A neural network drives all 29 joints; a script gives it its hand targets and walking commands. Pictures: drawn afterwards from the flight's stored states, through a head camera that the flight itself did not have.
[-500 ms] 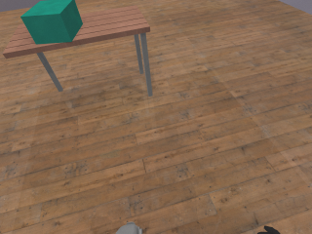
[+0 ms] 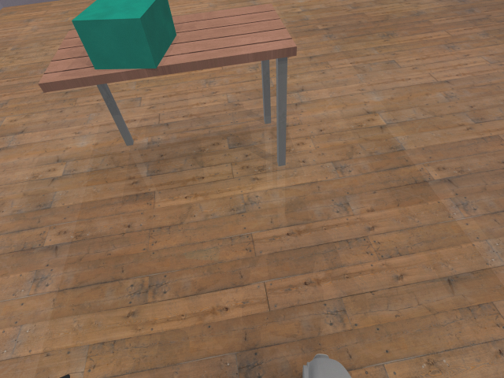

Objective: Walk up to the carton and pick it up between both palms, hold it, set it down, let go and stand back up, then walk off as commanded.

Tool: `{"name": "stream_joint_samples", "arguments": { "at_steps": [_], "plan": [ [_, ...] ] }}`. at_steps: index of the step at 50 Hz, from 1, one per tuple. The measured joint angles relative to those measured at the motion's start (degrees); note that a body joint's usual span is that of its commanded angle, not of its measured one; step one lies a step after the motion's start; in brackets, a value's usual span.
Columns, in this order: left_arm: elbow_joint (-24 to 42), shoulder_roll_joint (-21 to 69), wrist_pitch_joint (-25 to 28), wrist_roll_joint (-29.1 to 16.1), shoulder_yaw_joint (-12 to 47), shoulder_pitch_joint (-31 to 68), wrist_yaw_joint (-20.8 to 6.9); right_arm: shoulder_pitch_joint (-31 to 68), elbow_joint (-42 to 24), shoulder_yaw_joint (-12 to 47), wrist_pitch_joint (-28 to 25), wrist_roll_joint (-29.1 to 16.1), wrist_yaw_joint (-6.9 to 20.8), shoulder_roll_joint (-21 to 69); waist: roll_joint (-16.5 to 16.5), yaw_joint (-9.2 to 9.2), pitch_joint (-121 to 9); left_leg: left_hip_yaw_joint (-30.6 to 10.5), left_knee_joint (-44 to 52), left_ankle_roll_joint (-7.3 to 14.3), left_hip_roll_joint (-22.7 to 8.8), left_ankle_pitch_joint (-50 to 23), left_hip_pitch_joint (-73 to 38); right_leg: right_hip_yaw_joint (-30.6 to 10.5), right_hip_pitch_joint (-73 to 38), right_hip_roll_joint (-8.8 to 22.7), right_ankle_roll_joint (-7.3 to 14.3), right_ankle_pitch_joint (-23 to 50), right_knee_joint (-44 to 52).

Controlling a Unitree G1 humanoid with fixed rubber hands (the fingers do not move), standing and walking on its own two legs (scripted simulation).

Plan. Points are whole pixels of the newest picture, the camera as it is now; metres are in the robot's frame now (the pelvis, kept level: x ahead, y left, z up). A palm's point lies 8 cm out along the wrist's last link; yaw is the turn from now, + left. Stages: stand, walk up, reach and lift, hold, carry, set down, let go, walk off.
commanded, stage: walk up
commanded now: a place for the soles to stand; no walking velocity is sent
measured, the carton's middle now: (130, 28) +1.35 +0.46 +0.01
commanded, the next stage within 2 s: none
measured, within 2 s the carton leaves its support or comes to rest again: neither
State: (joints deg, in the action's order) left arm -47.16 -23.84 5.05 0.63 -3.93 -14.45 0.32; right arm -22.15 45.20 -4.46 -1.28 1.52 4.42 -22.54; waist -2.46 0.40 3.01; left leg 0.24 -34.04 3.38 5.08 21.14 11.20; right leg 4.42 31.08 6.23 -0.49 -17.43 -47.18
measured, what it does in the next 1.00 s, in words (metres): walks ahead: right foot, then left foot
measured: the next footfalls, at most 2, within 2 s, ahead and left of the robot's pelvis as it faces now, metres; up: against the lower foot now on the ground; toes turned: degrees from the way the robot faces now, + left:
right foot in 0.06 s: +0.17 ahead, -0.12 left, +0.00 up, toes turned -7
left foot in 0.62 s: +0.27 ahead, +0.21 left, +0.00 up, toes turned +9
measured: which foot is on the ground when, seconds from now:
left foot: down 0.00-0.08, up 0.10-0.60, down 0.62-1.00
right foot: up 0.00-0.04, down 0.06-0.64, up 0.66-1.00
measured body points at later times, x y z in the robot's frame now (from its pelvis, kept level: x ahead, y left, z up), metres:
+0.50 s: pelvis +0.14 +0.02 +0.01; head +0.15 -0.01 +0.46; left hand +0.19 +0.37 -0.06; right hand +0.25 -0.27 -0.11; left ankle +0.22 +0.18 -0.66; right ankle +0.13 -0.11 -0.72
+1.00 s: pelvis +0.28 +0.12 +0.00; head +0.30 +0.10 +0.45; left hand +0.30 +0.47 -0.08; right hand +0.38 -0.17 -0.13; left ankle +0.23 +0.21 -0.72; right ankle +0.41 +0.01 -0.69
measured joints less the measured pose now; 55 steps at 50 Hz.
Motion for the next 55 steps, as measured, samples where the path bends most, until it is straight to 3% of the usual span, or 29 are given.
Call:
{"name": "stream_joint_samples", "arguments": {
  "at_steps": [4, 8, 11, 17, 23, 30, 33, 36, 38, 44, 53, 55],
  "plan": [
    [0.01, 0.14, 0.37, 0.0, 0.01, -0.21, 0.0, 1.77, 0.02, 0.0, 0.0, 0.0, -0.01, -0.03, -0.89, -0.04, 0.2, -0.34, -2.43, -0.33, 0.38, 2.81, -0.65, 0.47, -4.97, -1.07, 0.81, 6.56, 9.8],
    [-0.03, 0.38, 1.07, 0.0, -0.01, -0.65, 0.0, 4.17, 0.02, -0.01, 0.05, 0.0, -0.04, -0.12, -2.03, -0.1, 0.31, -0.8, -19.99, -0.34, -0.1, 3.31, 7.36, 2.88, -8.6, -0.79, 2.68, 5.06, 10.68],
    [-0.02, 0.39, 1.07, 0.0, 0.01, -2.25, 0.01, 6.28, -0.02, 0.0, 0.05, 0.0, -0.04, -0.48, -2.08, -0.04, 0.28, -0.92, -24.64, -0.62, -1.35, 2.6, 12.52, 3.15, -12.81, -0.36, 2.7, 5.24, 14.62],
    [0.0, 0.4, 1.31, 0.0, 0.0, -2.76, 0.01, 6.47, 0.03, 0.01, 1.12, 0.0, 0.73, -0.48, -2.49, -0.01, 0.28, -1.0, -24.7, -2.54, -6.27, -4.82, 20.93, 4.82, -18.66, -0.4, 2.5, 4.53, 18.95],
    [0.0, 0.41, 1.31, 0.0, 0.0, -2.78, 0.01, 6.52, -0.01, 0.01, 1.65, 0.0, 1.54, -0.5, -2.55, 0.01, 0.22, -1.03, -23.78, -3.79, -8.47, -8.61, 23.53, 5.46, -21.55, -0.43, 2.45, 1.97, 19.67],
    [0.0, 0.19, 1.31, 0.0, 0.01, -2.77, 0.01, 6.69, -0.04, 0.01, 1.42, -0.01, 1.75, -0.55, -2.52, 0.08, 0.15, -1.1, -8.3, -3.44, -11.14, -8.7, 14.6, 6.62, -23.27, 0.11, 1.27, -3.98, 14.82],
    [-0.08, -0.02, 0.21, 0.01, 0.01, -1.01, 0.01, 5.49, 0.0, -0.03, 0.45, 0.0, 1.09, 0.19, 0.65, 0.32, 1.07, -0.16, -7.99, -2.96, -7.17, -2.99, 11.56, 2.93, -18.09, 4.09, 1.25, -6.86, -1.78],
    [-0.02, 0.82, -0.76, 0.0, 0.11, -0.95, 0.0, 4.89, -0.02, -0.01, 0.39, -0.03, 0.25, 0.22, 0.01, 0.24, 1.01, -0.3, -6.97, -1.95, -6.5, -3.13, 9.26, -0.58, -10.13, 0.98, 1.23, -8.08, -16.59],
    [0.03, 0.47, -0.82, 0.0, 0.11, -0.93, 0.0, 4.31, -0.05, -0.01, 0.06, -0.05, -0.29, 0.23, 0.17, 0.19, 0.97, -0.21, -4.67, -1.54, -5.95, -3.32, 7.08, -0.7, -6.27, 0.25, 1.23, -7.01, -18.53],
    [0.04, 0.1, -1.39, 0.0, 0.12, -0.96, 0.0, 1.93, -0.02, 0.02, -0.78, -0.05, -1.06, 0.24, 0.49, 0.14, 0.97, -0.14, -0.79, -0.18, -2.62, -2.62, 1.98, -1.29, -0.39, 0.25, 1.23, -2.2, -13.66],
    [0.07, 0.07, -1.35, 0.0, 0.13, -1.0, 0.0, 1.0, -0.04, 0.02, -0.76, -0.05, -1.06, 0.26, 0.55, 0.1, 0.95, -0.13, -0.38, -0.27, 0.96, 1.47, -1.14, -0.55, -2.62, -0.16, 1.23, 1.52, 5.66],
    [0.08, 0.21, -0.45, 0.0, 0.12, -1.03, 0.0, 2.05, 0.0, 0.02, -0.56, -0.04, -1.07, 0.26, -0.32, 0.06, 1.37, -0.2, -4.07, -0.49, 0.31, 2.6, -0.28, 0.08, -4.97, -1.09, 1.66, 8.28, 9.91]
  ]
}}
